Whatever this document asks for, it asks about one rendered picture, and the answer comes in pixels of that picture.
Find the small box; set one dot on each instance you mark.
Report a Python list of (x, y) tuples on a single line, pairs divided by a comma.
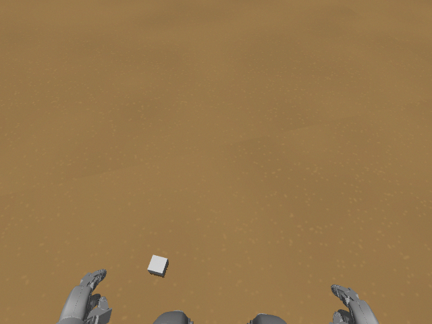
[(158, 265)]

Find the right robot hand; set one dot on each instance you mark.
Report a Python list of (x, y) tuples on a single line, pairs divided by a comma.
[(359, 311)]

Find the left robot hand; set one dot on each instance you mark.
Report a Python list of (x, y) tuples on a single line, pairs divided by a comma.
[(80, 302)]

